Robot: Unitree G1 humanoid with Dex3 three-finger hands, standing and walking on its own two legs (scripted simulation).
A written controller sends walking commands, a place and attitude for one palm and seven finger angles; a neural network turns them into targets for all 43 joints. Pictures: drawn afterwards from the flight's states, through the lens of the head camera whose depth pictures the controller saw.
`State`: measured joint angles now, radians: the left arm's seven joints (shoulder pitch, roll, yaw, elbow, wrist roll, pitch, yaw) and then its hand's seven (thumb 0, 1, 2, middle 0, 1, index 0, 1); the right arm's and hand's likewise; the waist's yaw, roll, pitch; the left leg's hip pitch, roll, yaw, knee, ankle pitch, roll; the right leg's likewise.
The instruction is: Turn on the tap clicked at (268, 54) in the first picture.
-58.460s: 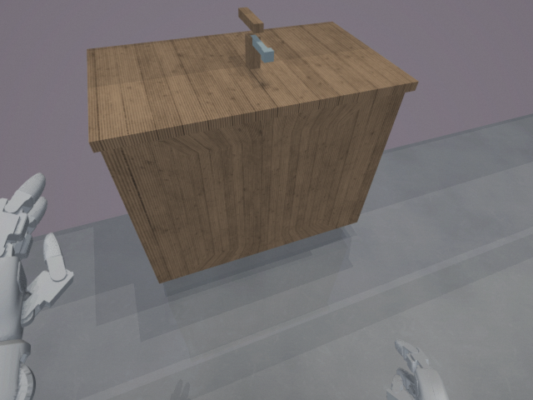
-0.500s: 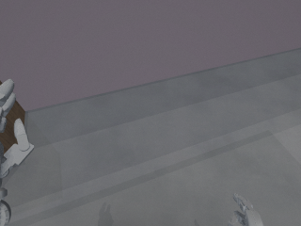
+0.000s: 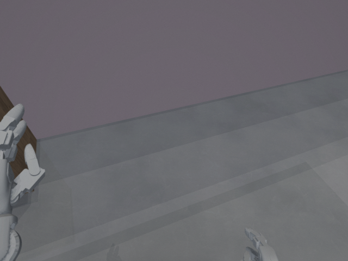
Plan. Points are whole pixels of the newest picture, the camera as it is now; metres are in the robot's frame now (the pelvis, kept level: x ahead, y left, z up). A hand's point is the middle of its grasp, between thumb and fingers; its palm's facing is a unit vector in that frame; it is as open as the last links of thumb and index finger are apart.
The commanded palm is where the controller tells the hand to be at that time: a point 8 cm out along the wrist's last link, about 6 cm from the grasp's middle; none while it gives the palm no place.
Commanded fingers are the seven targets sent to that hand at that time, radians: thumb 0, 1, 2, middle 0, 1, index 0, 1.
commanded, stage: come to a stop and stand still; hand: left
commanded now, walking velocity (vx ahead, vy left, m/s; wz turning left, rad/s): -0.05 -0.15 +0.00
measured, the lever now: out of the picture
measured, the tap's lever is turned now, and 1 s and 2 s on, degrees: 84 84 84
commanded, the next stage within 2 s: look again from close up in 0.64 s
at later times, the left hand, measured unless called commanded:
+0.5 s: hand (67, 180) +0.21 +0.20 +0.15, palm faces +0.41 -0.84 -0.37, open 7.4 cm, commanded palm +0.16 +0.24 +0.17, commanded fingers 0.00 0.90 0.90 -0.20 -0.30 -0.20 -0.30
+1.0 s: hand (68, 161) +0.26 +0.22 +0.14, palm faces +0.30 -0.87 -0.40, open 7.4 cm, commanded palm +0.19 +0.26 +0.17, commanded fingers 0.00 0.90 0.90 -0.20 -0.30 -0.20 -0.30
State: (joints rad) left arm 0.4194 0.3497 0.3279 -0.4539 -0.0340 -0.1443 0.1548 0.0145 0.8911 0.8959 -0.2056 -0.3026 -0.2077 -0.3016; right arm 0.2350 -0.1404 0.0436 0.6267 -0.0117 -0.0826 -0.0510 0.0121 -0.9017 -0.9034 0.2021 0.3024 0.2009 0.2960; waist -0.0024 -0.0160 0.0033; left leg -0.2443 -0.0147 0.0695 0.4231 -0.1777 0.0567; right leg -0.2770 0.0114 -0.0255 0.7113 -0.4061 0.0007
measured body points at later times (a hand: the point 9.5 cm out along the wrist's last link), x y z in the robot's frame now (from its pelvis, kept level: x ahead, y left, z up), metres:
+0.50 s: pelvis +0.00 -0.04 -0.01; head +0.00 -0.05 +0.44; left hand +0.19 +0.24 +0.17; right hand +0.16 -0.28 -0.10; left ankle +0.03 +0.08 -0.74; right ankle -0.01 -0.12 -0.74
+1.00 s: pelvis +0.02 -0.01 +0.00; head +0.06 +0.00 +0.44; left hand +0.24 +0.27 +0.16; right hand +0.17 -0.24 -0.09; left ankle +0.03 +0.08 -0.74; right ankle -0.01 -0.12 -0.74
